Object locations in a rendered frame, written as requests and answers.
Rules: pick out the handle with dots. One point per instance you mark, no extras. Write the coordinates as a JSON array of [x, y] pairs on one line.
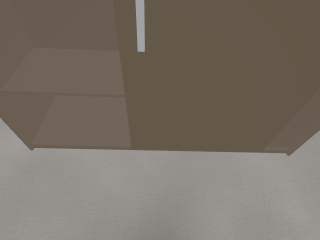
[[140, 24]]

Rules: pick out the wardrobe door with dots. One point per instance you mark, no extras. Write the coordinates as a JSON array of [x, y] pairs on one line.
[[217, 75], [306, 116]]

